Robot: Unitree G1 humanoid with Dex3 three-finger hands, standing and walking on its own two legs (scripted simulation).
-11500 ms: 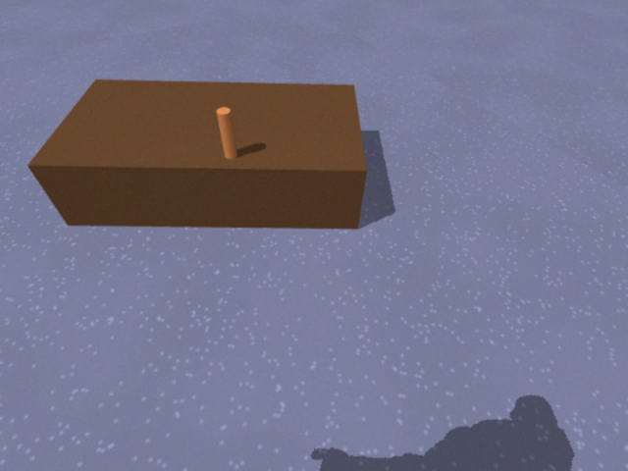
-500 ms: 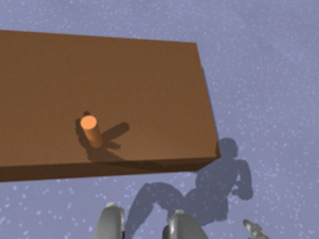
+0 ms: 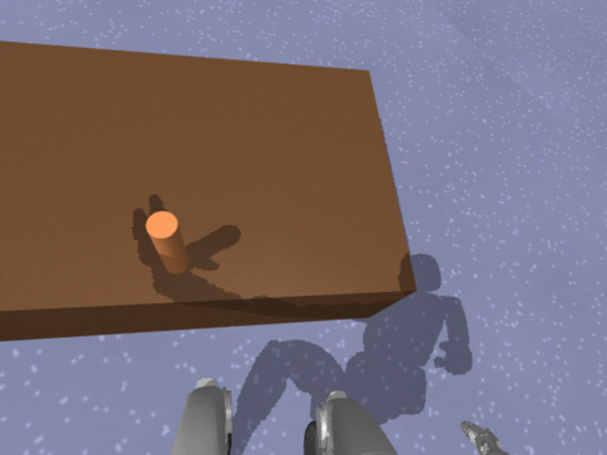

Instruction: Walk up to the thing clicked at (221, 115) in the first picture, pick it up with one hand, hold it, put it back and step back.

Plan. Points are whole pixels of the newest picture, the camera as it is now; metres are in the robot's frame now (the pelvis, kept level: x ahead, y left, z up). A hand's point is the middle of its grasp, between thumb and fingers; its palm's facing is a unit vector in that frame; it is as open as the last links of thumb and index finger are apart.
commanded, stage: go down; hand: left
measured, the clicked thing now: (170, 246) +0.47 +0.20 -0.25
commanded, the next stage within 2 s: none
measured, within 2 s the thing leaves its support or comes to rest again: neither
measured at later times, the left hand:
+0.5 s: hand out of the picture +0.41 +0.39 +0.02, palm faces +0.18 -0.98 -0.05, open 17.4 cm
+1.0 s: hand out of the picture +0.40 +0.39 +0.03, palm faces +0.19 -0.98 -0.03, open 17.3 cm
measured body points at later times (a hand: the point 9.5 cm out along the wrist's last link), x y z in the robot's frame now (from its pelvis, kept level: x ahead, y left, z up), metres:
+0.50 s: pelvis +0.00 +0.00 -0.01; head +0.16 +0.06 +0.41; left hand +0.39 +0.44 +0.03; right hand +0.08 -0.28 -0.09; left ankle +0.04 +0.10 -0.65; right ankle -0.01 -0.16 -0.65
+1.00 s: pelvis -0.01 +0.00 -0.01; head +0.15 +0.07 +0.41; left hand +0.39 +0.45 +0.03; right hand +0.07 -0.28 -0.10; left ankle +0.04 +0.10 -0.65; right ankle -0.01 -0.16 -0.65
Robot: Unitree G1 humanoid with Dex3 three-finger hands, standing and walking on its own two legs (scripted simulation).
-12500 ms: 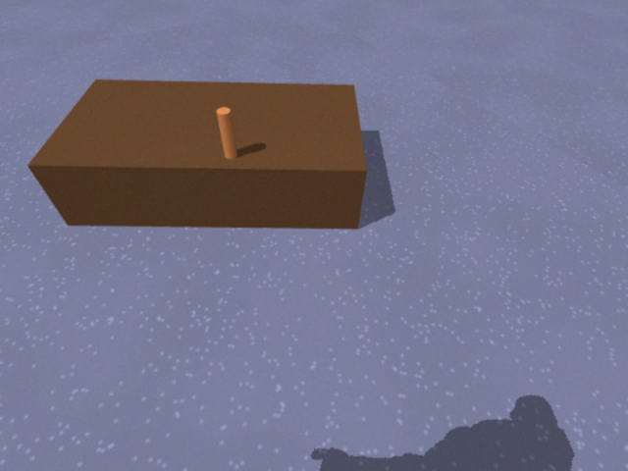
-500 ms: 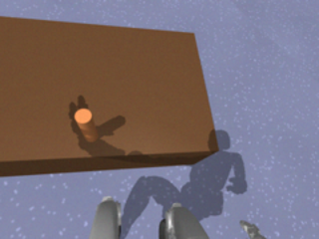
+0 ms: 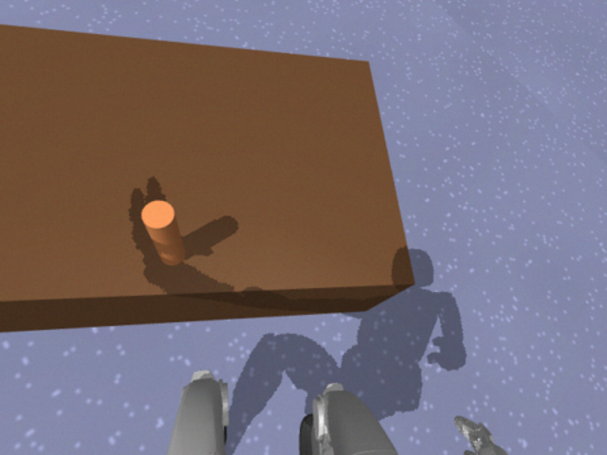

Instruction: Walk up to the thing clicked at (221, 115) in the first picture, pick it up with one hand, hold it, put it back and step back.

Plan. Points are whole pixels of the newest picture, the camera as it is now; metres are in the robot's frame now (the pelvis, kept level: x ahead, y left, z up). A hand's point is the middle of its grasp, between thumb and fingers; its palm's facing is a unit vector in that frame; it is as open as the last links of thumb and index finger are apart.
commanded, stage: go down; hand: left
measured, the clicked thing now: (166, 236) +0.47 +0.20 -0.24
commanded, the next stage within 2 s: approach in 1.76 s
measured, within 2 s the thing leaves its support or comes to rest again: neither
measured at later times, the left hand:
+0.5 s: hand out of the picture +0.41 +0.40 +0.04, palm faces +0.18 -0.98 -0.02, open 17.3 cm
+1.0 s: hand out of the picture +0.41 +0.40 +0.04, palm faces +0.18 -0.98 +0.00, open 17.1 cm
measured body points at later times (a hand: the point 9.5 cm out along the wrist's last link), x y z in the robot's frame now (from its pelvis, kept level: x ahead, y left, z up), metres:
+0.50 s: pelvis +0.00 +0.00 +0.00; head +0.16 +0.06 +0.41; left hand +0.39 +0.45 +0.04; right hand +0.08 -0.27 -0.09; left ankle +0.05 +0.10 -0.64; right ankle +0.00 -0.16 -0.64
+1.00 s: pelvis +0.00 +0.00 -0.01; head +0.16 +0.07 +0.41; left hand +0.39 +0.45 +0.04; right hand +0.08 -0.27 -0.10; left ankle +0.05 +0.10 -0.64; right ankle +0.00 -0.16 -0.64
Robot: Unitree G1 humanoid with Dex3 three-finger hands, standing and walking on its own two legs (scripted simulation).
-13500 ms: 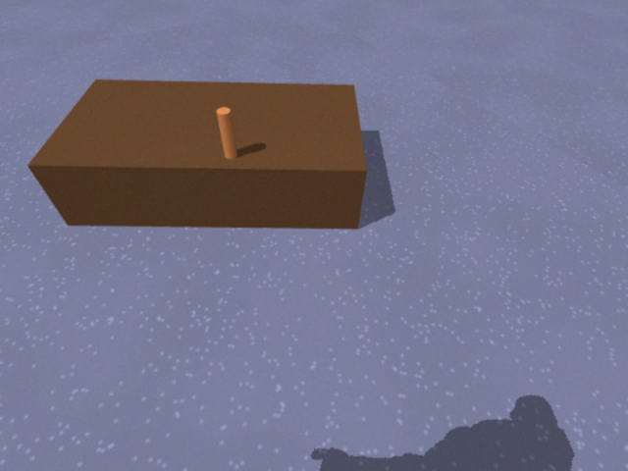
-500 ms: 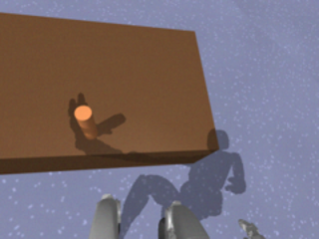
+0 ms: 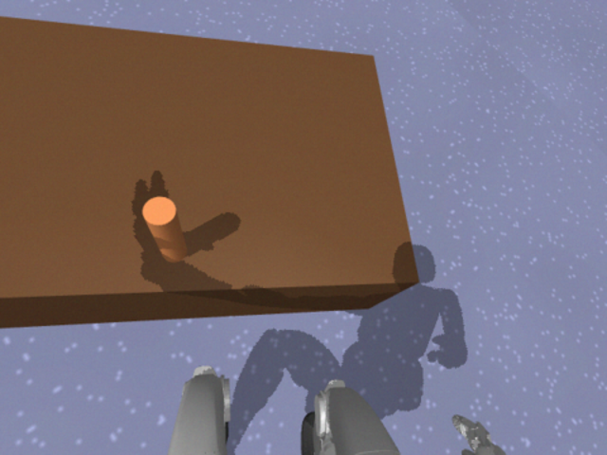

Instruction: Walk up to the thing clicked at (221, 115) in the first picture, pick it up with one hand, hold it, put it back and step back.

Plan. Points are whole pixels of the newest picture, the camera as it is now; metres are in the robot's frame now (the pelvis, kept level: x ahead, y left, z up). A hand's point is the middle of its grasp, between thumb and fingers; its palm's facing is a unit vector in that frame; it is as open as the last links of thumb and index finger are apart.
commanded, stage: go down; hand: left
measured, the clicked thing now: (167, 233) +0.47 +0.20 -0.24
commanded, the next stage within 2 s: approach in 0.76 s
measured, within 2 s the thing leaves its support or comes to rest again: neither
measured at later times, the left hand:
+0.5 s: hand out of the picture +0.41 +0.39 +0.06, palm faces +0.17 -0.99 +0.02, open 17.1 cm
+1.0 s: hand out of the picture +0.41 +0.39 +0.05, palm faces +0.16 -0.99 +0.03, open 17.2 cm
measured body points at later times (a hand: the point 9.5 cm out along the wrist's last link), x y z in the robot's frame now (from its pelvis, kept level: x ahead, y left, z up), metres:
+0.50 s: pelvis +0.00 +0.00 +0.00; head +0.16 +0.06 +0.41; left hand +0.39 +0.45 +0.06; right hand +0.08 -0.28 -0.09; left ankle +0.04 +0.10 -0.63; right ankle +0.00 -0.16 -0.63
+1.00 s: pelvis +0.00 +0.00 -0.01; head +0.17 +0.06 +0.41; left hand +0.40 +0.44 +0.05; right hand +0.09 -0.27 -0.10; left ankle +0.04 +0.10 -0.63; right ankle +0.00 -0.16 -0.63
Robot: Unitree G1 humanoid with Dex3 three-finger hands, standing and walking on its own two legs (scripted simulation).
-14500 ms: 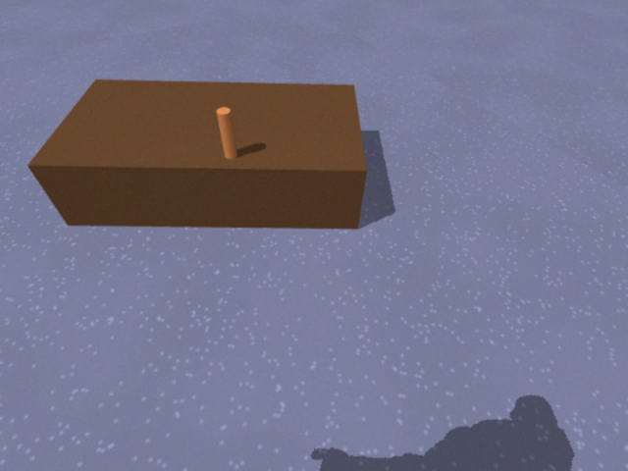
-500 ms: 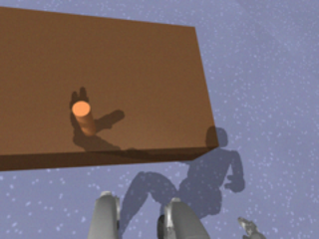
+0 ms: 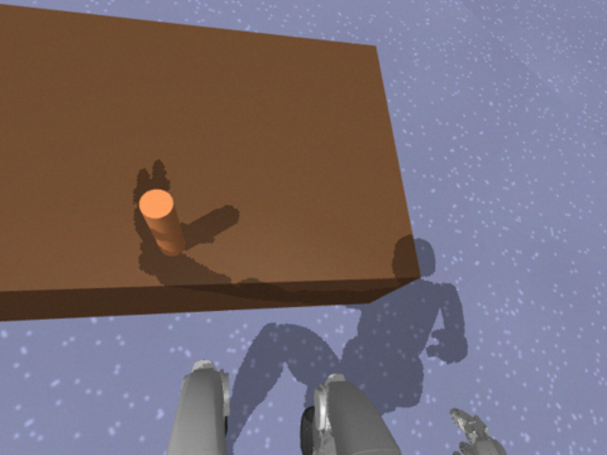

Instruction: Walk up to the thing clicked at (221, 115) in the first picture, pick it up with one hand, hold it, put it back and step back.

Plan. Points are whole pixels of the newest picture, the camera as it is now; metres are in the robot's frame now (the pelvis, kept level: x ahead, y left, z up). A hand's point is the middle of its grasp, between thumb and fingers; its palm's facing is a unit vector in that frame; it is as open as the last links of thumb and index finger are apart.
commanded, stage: approach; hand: left
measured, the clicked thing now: (165, 226) +0.47 +0.20 -0.23
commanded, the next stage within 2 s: close in in 0.44 s
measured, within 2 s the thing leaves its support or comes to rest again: neither
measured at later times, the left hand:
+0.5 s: hand (99, 227) +0.44 +0.28 -0.17, palm faces +0.04 -1.00 +0.06, open 17.6 cm
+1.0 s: hand (161, 229) +0.46 +0.20 -0.21, palm faces +0.11 -0.99 +0.01, open 17.7 cm
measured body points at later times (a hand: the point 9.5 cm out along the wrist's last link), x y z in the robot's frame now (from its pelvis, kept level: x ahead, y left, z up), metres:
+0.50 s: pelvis -0.04 -0.01 -0.15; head +0.18 +0.06 +0.24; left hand +0.43 +0.34 -0.17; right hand +0.06 -0.28 -0.25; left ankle +0.04 +0.10 -0.62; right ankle +0.00 -0.16 -0.62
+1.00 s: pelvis -0.07 -0.03 -0.22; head +0.14 +0.00 +0.17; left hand +0.45 +0.26 -0.21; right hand -0.01 -0.29 -0.34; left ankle +0.04 +0.10 -0.62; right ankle +0.00 -0.16 -0.62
